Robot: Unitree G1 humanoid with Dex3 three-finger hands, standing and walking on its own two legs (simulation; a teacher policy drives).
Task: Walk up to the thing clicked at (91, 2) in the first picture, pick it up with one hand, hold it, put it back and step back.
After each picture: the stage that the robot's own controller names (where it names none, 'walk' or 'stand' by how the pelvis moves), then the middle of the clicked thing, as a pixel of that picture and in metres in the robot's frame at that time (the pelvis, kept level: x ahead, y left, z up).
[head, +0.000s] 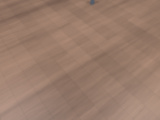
stand; (92, 0) +2.31 -0.18 -0.72
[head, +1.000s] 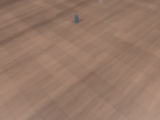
walk; (76, 19) +2.16 +0.18 -0.69
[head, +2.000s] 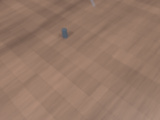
walk; (64, 33) +1.52 +0.31 -0.72
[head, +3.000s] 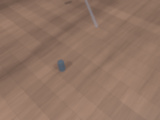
walk; (61, 65) +1.01 +0.27 -0.72
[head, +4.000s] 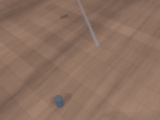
walk; (59, 101) +0.63 +0.26 -0.72
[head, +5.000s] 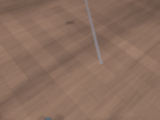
walk; out of the picture +0.42 +0.22 -0.69
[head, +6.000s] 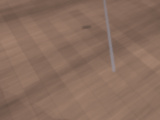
stand; out of the picture +0.42 +0.21 -0.71
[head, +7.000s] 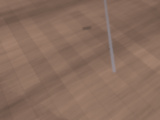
stand; out of the picture +0.41 +0.24 -0.72
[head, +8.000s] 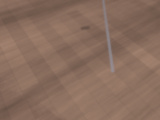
stand; out of the picture +0.40 +0.25 -0.72
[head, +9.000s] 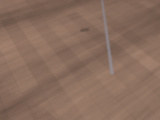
stand; out of the picture +0.40 +0.25 -0.72
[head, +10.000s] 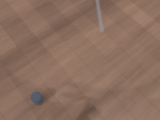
go down; (37, 98) +0.41 +0.27 -0.59
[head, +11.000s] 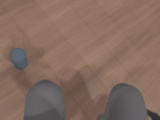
go down; (19, 59) +0.45 +0.29 -0.30
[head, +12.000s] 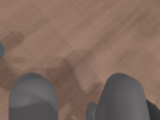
close in; out of the picture +0.45 +0.32 -0.26
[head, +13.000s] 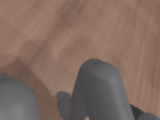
close in; out of the picture +0.43 +0.34 -0.22
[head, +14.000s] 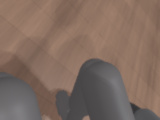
close; out of the picture +0.42 +0.34 -0.22
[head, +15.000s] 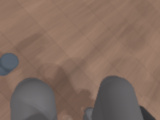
lift; (6, 65) +0.41 +0.27 -0.27
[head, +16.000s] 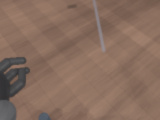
go down; out of the picture +0.39 +0.23 -0.62
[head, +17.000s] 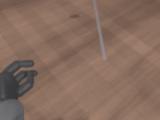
go down; out of the picture +0.37 +0.24 -0.67
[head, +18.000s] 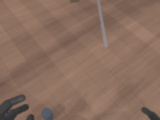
stand; (47, 115) +0.39 +0.23 -0.62
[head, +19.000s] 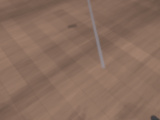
stand; out of the picture +0.36 +0.23 -0.65
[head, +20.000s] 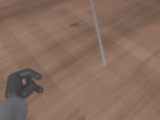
crouch; out of the picture +0.37 +0.22 -0.66
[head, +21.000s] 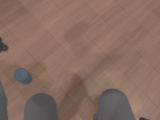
crouch; (23, 76) +0.42 +0.26 -0.41
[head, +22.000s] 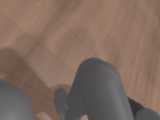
lower; out of the picture +0.39 +0.31 -0.23
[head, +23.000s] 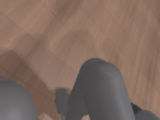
lower; out of the picture +0.39 +0.31 -0.23
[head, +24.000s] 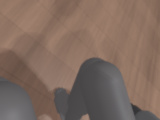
lower; out of the picture +0.39 +0.31 -0.23
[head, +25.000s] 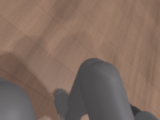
lower; out of the picture +0.40 +0.31 -0.23
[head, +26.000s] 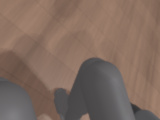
open; out of the picture +0.39 +0.31 -0.23
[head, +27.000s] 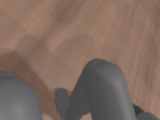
rise; out of the picture +0.33 +0.25 -0.25
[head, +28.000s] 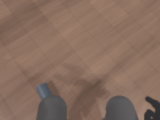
walk; (45, 94) +0.34 +0.21 -0.48
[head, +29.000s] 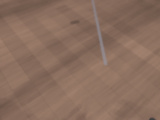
stand; out of the picture +0.27 +0.21 -0.69
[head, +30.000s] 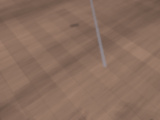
stand; out of the picture +0.28 +0.22 -0.69
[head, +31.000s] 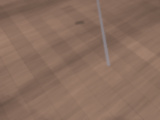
stand; out of the picture +0.27 +0.23 -0.71
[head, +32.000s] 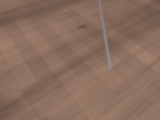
stand; out of the picture +0.28 +0.24 -0.75
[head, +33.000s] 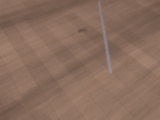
stand; out of the picture +0.25 +0.25 -0.75
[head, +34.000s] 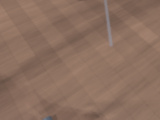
walk; out of the picture +0.30 +0.20 -0.72
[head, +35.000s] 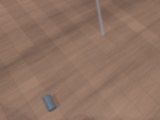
walk; (49, 103) +0.49 +0.22 -0.73
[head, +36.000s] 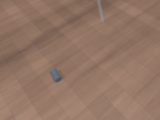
walk; (55, 75) +0.81 +0.34 -0.73
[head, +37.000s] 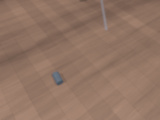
stand; (57, 78) +0.85 +0.24 -0.74
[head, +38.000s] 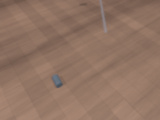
stand; (57, 81) +0.87 +0.25 -0.75
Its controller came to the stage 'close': yes
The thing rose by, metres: 0.01
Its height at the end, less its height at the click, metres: -0.02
